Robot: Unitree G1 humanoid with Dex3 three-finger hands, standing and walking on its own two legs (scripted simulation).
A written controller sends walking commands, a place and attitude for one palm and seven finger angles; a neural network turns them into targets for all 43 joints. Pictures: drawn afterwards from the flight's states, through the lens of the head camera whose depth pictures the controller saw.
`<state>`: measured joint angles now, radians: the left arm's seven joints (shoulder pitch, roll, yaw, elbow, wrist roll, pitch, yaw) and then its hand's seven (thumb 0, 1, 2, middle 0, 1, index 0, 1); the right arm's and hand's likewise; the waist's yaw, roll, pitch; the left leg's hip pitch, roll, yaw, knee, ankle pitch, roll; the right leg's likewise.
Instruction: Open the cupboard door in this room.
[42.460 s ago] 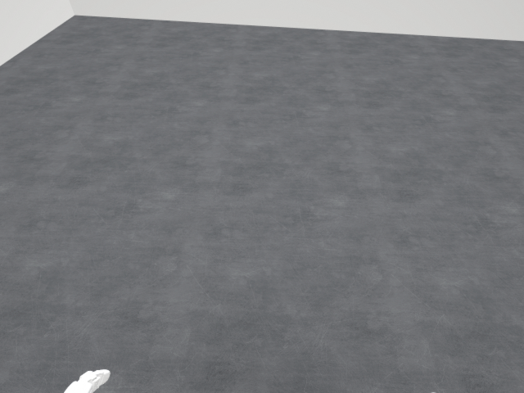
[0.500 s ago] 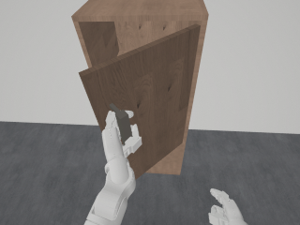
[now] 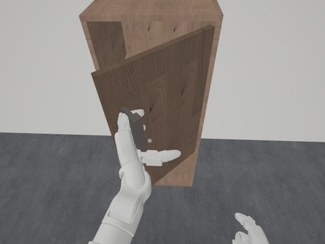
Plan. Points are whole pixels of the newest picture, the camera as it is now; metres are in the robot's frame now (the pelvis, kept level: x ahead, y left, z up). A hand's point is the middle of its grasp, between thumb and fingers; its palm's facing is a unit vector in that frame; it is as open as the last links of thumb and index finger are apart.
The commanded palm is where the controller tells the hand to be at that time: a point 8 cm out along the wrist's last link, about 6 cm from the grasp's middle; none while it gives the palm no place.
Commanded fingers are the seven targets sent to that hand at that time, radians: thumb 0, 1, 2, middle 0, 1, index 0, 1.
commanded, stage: open thumb and fingers to let go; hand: left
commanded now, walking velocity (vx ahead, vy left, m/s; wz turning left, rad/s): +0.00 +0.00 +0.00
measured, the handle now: (133, 131) +0.37 +0.10 +0.10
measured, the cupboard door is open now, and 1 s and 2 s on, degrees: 44 48 48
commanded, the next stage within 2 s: slide the hand sideways off the handle in 0.24 s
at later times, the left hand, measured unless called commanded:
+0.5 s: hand (147, 151) +0.31 +0.06 +0.10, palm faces -0.03 -1.00 -0.09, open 15.7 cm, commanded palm +0.28 +0.09 +0.10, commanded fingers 0.00 -0.50 0.30 -0.15 -0.30 -0.15 -0.30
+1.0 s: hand (138, 166) +0.26 +0.07 +0.10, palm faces -0.07 -1.00 -0.01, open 16.2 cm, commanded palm +0.23 +0.13 +0.10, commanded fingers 0.00 -0.50 0.30 -0.15 -0.30 -0.15 -0.30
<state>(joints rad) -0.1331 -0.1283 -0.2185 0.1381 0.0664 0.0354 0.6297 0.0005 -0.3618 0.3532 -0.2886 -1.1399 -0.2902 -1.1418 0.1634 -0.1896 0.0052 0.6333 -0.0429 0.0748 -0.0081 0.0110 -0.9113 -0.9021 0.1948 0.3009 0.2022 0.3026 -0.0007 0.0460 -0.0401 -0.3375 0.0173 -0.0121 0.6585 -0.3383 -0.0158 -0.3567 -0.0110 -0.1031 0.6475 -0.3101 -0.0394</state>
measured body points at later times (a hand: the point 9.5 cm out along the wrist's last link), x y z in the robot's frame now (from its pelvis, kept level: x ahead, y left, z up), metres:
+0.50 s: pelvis -0.01 +0.02 -0.01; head -0.01 +0.01 +0.44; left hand +0.30 +0.11 +0.11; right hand +0.17 -0.19 -0.10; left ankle +0.00 +0.13 -0.72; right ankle +0.02 -0.09 -0.72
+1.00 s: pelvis +0.01 +0.01 +0.00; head +0.01 +0.00 +0.45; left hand +0.26 +0.13 +0.10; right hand +0.19 -0.20 -0.08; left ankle +0.00 +0.13 -0.72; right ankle +0.02 -0.09 -0.72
